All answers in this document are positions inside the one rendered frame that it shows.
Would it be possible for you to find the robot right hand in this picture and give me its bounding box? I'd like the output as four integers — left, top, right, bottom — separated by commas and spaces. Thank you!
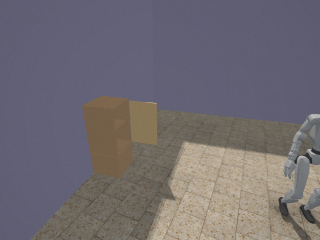
283, 158, 296, 179

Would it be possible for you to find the robot right forearm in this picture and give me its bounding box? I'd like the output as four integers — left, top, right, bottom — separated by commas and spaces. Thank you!
288, 132, 302, 161

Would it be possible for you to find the cupboard door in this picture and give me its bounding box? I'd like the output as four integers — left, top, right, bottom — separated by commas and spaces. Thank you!
129, 100, 157, 145

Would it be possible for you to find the right robot upper arm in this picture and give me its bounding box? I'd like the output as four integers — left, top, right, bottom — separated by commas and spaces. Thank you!
298, 114, 320, 141

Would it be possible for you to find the robot left foot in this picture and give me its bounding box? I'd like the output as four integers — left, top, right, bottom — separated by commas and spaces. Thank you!
300, 204, 315, 223

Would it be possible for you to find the right robot shin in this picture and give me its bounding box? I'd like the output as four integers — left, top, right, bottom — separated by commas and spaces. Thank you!
281, 188, 299, 204

